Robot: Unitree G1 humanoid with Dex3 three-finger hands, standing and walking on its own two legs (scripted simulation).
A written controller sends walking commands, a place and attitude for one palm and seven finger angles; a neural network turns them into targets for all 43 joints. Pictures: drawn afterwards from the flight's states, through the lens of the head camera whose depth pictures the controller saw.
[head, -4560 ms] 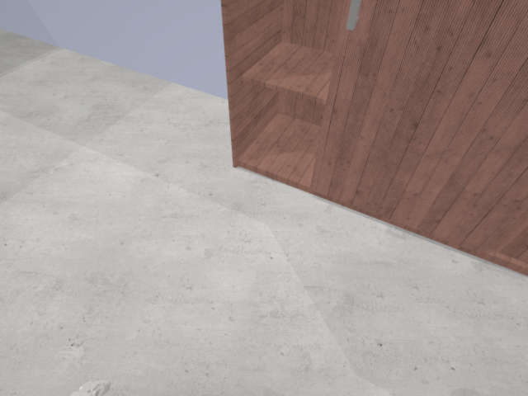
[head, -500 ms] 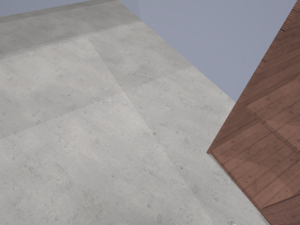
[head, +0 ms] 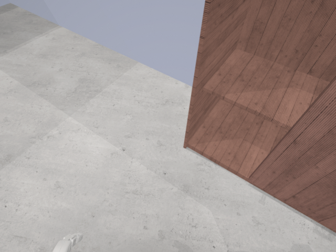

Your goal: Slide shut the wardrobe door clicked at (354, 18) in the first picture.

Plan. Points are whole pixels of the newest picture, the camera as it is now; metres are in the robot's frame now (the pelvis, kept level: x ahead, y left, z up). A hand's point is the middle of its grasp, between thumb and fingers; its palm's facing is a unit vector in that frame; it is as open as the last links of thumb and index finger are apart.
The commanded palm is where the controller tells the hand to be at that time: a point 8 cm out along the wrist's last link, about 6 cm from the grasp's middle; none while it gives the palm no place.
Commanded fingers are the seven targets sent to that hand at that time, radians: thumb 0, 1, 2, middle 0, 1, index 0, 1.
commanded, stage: turn to face it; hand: right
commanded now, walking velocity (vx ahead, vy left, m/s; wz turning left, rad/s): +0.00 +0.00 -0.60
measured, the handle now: out of the picture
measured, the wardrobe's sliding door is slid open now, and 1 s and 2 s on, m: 0.44 0.44 0.44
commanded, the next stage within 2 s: take the last steps up to it in 0.82 s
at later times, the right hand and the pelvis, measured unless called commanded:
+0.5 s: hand out of the picture +0.09 -0.22 -0.14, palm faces +0.28 +0.91 -0.31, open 7.4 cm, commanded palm none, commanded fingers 0.00 -0.90 -0.90 0.20 0.30 0.20 0.30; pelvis +0.02 +0.02 -0.01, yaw -17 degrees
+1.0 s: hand out of the picture -0.09 -0.18 -0.18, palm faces +0.54 +0.80 -0.26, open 7.4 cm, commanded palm none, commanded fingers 0.00 -0.90 -0.90 0.20 0.30 0.20 0.30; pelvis +0.02 +0.00 -0.01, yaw -29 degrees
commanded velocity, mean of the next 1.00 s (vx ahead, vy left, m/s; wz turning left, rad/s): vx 0.03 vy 0.00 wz -0.41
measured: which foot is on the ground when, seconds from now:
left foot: down 0.00-0.04, up 0.06-0.46, down 0.48-0.96, up 0.98-1.00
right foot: up 0.00-0.02, down 0.04-0.48, up 0.50-0.94, down 0.96-1.00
